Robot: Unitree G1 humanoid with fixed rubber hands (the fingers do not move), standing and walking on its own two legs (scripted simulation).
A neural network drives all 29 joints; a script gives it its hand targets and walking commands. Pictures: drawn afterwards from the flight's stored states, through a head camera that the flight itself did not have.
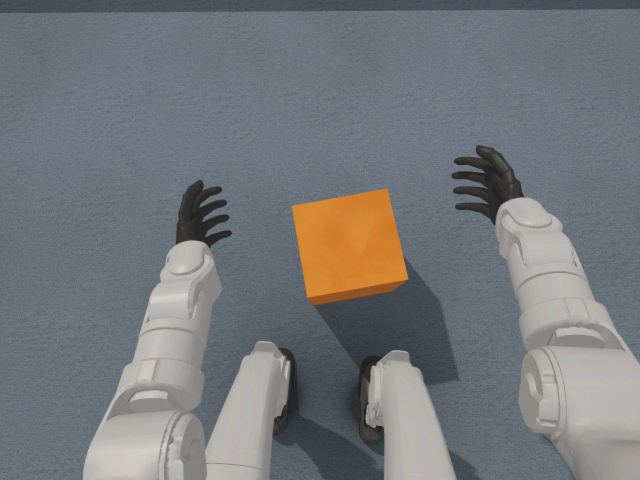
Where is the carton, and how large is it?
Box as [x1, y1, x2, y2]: [292, 189, 407, 305]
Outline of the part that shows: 387,189 292,206 307,297 314,305 390,291 407,279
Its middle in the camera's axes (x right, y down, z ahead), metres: +0.07 +0.03 +0.94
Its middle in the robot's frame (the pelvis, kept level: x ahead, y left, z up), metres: +0.47 -0.01 -0.53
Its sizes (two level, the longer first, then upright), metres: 0.210 0.200 0.250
